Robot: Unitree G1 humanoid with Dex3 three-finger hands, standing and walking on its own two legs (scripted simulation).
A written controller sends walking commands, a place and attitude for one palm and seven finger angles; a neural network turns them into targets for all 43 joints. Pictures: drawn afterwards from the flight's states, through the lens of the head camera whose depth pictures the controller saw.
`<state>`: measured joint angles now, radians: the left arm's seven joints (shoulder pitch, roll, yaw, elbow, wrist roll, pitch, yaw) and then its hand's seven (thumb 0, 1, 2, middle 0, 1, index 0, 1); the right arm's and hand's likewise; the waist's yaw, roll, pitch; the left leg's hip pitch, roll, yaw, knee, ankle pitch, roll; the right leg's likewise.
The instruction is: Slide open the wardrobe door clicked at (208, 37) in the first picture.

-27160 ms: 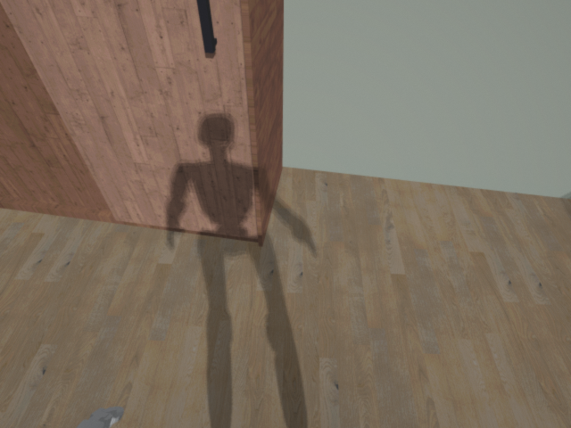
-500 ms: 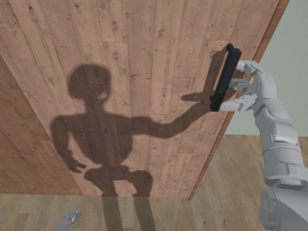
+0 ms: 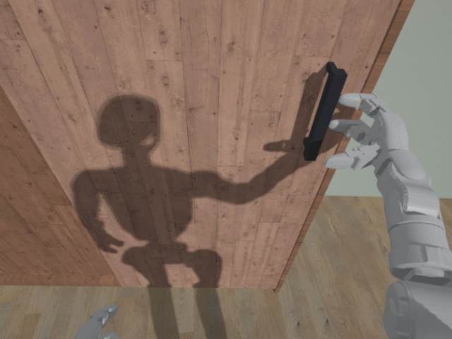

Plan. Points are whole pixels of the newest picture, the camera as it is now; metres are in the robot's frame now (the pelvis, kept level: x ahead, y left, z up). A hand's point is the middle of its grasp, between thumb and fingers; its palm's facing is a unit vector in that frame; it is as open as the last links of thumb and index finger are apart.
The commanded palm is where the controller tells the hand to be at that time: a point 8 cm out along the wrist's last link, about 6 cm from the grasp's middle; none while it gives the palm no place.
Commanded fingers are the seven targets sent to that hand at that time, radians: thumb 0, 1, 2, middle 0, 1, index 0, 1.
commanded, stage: slide the fingers in behind the handle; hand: right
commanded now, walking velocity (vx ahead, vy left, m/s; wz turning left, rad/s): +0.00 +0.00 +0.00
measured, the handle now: (319, 114) +0.48 -0.13 +0.19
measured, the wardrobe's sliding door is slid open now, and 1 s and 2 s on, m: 0.00 0.00 0.00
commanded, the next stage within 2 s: move the hooked fingers beside the handle in 0.26 s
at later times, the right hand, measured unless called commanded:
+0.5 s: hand (333, 128) +0.43 -0.14 +0.20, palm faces -0.04 +1.00 +0.01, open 13.9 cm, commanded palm +0.41 -0.19 +0.19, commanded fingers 0.00 0.50 -0.30 0.30 1.20 0.30 1.20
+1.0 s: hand (344, 137) +0.41 -0.15 +0.20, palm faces -0.02 +1.00 -0.01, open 14.0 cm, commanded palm +0.39 -0.20 +0.19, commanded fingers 0.00 0.50 -0.30 0.30 1.20 0.30 1.20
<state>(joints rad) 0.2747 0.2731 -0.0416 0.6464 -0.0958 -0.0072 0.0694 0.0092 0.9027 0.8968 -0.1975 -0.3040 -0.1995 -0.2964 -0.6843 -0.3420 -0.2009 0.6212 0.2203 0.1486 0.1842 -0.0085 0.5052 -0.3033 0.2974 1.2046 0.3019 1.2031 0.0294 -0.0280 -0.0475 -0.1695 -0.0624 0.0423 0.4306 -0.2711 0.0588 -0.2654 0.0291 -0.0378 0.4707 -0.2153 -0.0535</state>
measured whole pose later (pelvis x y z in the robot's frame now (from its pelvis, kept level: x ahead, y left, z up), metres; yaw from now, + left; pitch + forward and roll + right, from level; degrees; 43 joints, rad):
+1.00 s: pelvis +0.00 +0.01 +0.00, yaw +0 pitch -1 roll +0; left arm 0.24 0.26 -0.05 0.64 -0.09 0.01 0.07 0.01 0.90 0.90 -0.20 -0.30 -0.20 -0.30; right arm -0.64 -0.32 -0.18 0.53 0.21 0.19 0.15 -0.01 0.51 -0.30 0.30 1.20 0.30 1.20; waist 0.01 -0.03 -0.05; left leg -0.14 -0.06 0.05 0.42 -0.27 0.07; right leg -0.23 0.03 -0.03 0.45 -0.21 -0.04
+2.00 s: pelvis +0.01 +0.00 +0.00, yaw +0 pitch +0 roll +1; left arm 0.23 0.27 -0.06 0.62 -0.10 0.01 0.08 0.01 0.90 0.90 -0.20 -0.30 -0.20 -0.30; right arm -0.58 -0.40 -0.24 0.50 0.23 0.21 0.23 -0.01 0.50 -0.30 0.30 1.20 0.30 1.20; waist 0.02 -0.03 -0.05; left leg -0.15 -0.06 0.04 0.42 -0.28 0.06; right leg -0.25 0.03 -0.03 0.47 -0.22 -0.05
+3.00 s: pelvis +0.01 +0.01 +0.00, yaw -1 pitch +1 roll +0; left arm 0.23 0.27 -0.05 0.62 -0.10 0.02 0.08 0.01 0.90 0.90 -0.20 -0.30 -0.20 -0.30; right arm -0.62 -0.41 -0.23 0.53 0.23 0.22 0.23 -0.01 0.50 -0.30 0.30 1.20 0.30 1.20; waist 0.02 -0.03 -0.06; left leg -0.15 -0.06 0.05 0.41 -0.28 0.07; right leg -0.25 0.03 -0.02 0.47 -0.22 -0.05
